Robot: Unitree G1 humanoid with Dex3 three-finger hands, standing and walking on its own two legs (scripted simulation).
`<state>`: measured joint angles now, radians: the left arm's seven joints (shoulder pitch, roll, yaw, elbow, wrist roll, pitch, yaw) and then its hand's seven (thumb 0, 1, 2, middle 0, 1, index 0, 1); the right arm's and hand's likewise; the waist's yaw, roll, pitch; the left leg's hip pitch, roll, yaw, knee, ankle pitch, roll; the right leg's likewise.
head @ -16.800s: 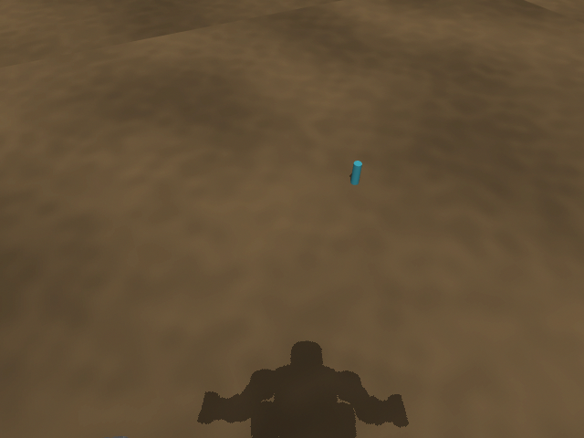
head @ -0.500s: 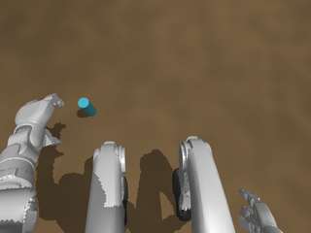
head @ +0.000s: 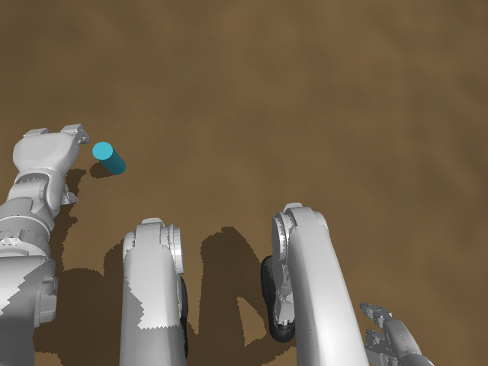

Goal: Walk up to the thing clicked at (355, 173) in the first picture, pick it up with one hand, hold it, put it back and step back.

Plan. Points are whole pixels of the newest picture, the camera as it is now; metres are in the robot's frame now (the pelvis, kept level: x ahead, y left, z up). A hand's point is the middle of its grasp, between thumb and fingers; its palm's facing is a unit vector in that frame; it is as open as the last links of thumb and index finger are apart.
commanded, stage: rise first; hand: left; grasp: from above
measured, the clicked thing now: (110, 159) +0.50 +0.26 -0.32
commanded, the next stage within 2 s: approach in 0.78 s
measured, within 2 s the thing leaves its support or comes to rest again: neither
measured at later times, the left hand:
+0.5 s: hand (74, 167) +0.44 +0.28 -0.19, palm faces -0.45 -0.05 -0.89, open 12.8 cm
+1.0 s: hand (79, 166) +0.44 +0.28 -0.20, palm faces -0.45 -0.05 -0.89, open 13.3 cm
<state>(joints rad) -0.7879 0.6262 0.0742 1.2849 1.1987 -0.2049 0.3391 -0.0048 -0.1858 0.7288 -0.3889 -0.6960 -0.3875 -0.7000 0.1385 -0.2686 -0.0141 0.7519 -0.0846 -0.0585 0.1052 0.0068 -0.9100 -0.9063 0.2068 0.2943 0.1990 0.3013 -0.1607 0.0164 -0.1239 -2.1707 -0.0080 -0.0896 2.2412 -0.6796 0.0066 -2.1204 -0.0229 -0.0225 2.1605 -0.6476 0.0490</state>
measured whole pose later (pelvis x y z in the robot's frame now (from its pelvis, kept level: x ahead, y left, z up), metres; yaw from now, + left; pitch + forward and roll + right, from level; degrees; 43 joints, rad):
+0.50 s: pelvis +0.01 -0.01 -0.02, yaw +0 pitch +36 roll -6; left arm -0.83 0.66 0.11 1.34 1.26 -0.23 0.40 0.00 -0.30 0.81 -0.30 -0.81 -0.30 -0.82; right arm 0.15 -0.27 -0.01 0.76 -0.12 -0.05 0.12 0.01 -0.91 -0.91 0.21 0.29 0.20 0.30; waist -0.19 0.01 -0.10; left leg -2.23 0.00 -0.10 2.31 -0.71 -0.01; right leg -2.19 -0.01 -0.03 2.23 -0.67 0.04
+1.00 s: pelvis +0.01 +0.00 -0.03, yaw -1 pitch +35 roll -7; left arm -0.87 0.68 0.09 1.40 1.27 -0.23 0.42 0.00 -0.39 0.88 -0.22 -0.90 -0.22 -0.90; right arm 0.15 -0.28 0.00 0.77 -0.12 -0.06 0.13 0.01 -0.91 -0.91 0.21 0.29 0.20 0.30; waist -0.21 0.00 -0.09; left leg -2.26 -0.01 -0.10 2.35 -0.70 0.00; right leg -2.22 -0.01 -0.03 2.26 -0.66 0.05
